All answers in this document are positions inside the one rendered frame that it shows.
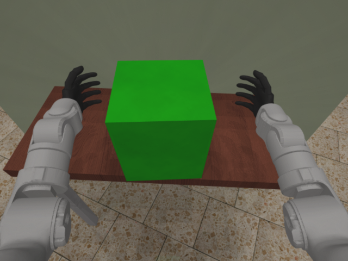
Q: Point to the left robot hand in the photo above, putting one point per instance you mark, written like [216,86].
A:
[74,88]

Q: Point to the left robot upper arm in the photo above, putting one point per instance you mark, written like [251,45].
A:
[34,227]

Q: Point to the right robot hand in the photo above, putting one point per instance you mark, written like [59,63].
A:
[262,92]

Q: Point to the right robot forearm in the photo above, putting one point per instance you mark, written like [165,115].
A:
[299,175]

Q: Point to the left robot forearm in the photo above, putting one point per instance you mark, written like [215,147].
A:
[45,173]

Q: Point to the carton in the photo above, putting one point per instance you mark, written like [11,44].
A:
[161,119]

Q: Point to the table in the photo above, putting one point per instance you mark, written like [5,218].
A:
[237,156]

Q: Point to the right robot upper arm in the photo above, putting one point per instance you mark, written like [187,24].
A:
[319,226]

